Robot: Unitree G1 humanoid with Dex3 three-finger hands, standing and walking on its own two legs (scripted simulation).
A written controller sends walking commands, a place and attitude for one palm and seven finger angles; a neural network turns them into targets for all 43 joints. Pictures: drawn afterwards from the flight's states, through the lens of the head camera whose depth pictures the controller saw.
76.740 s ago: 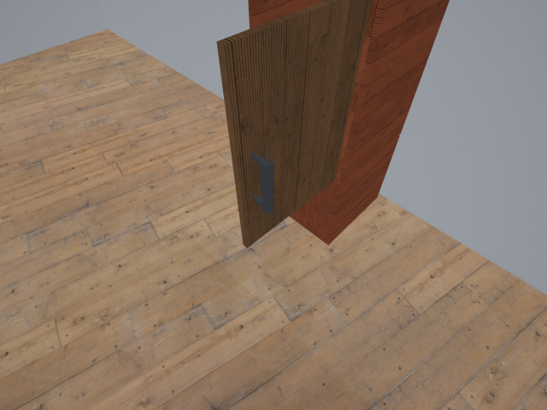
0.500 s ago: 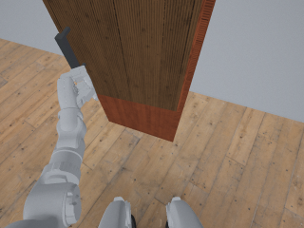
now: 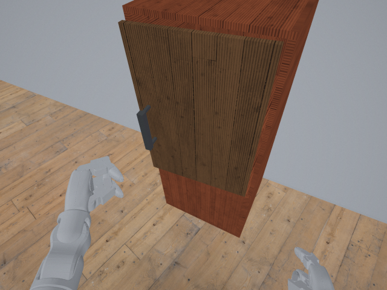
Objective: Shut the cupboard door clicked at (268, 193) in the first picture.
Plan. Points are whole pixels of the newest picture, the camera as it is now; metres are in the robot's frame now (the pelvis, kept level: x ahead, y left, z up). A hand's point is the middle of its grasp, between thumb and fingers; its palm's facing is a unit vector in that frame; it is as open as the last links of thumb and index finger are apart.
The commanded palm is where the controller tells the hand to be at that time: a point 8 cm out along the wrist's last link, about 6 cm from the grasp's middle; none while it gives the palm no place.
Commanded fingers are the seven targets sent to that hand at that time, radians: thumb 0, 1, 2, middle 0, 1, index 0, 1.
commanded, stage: draw the hand back to the body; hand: left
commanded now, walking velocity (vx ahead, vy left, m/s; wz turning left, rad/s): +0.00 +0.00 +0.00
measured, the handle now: (148, 128) +0.63 +0.19 -0.06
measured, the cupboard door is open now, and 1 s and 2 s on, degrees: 5 5 5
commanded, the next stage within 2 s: step back with the hand held close in 0.88 s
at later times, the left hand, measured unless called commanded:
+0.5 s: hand (13, 200) +0.21 +0.27 +0.18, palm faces +0.46 -0.78 -0.42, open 6.1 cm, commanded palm +0.16 +0.31 +0.20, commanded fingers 0.00 0.90 0.90 -0.20 -0.30 -0.20 -0.30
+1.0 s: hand (14, 202) +0.20 +0.26 +0.19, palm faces +0.47 -0.78 -0.41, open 7.4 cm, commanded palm +0.15 +0.30 +0.20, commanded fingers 0.00 0.90 0.90 -0.20 -0.30 -0.20 -0.30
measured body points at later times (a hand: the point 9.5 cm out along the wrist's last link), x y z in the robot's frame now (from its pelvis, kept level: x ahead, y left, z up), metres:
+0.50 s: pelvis +0.03 +0.01 +0.02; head +0.00 -0.03 +0.47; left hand +0.18 +0.31 +0.21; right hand +0.22 -0.20 -0.07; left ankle +0.02 +0.11 -0.72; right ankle -0.02 -0.11 -0.72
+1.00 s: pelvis +0.02 -0.01 +0.02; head -0.01 -0.04 +0.47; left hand +0.17 +0.30 +0.21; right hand +0.21 -0.22 -0.06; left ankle +0.02 +0.11 -0.72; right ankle -0.02 -0.11 -0.72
